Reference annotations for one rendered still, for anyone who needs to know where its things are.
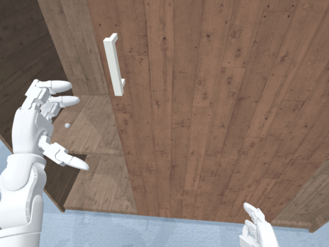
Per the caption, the left robot forearm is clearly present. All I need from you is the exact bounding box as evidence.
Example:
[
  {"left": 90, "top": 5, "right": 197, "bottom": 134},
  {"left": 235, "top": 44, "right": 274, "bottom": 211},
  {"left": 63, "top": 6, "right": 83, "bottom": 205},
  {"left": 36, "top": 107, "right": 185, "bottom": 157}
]
[{"left": 0, "top": 153, "right": 47, "bottom": 247}]

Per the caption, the handle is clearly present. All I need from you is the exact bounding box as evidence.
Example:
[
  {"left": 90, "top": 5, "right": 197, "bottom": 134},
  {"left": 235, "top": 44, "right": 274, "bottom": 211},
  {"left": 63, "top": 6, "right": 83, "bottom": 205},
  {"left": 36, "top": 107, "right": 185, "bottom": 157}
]
[{"left": 103, "top": 33, "right": 125, "bottom": 96}]

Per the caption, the robot right hand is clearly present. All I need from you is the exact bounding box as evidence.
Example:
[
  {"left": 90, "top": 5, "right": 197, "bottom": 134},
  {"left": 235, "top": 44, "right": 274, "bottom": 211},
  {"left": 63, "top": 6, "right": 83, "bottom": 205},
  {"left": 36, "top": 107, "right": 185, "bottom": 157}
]
[{"left": 239, "top": 203, "right": 280, "bottom": 247}]

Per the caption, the wardrobe door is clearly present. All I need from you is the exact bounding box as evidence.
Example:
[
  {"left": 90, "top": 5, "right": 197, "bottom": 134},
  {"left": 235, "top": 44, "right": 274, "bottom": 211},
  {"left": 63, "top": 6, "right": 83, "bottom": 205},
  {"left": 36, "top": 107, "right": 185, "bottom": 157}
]
[
  {"left": 87, "top": 0, "right": 329, "bottom": 225},
  {"left": 274, "top": 157, "right": 329, "bottom": 222}
]

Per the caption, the robot left hand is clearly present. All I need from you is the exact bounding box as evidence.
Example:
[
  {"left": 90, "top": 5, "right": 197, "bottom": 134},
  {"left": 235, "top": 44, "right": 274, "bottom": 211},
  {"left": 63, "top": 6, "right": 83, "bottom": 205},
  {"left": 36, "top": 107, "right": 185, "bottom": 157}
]
[{"left": 12, "top": 79, "right": 89, "bottom": 170}]

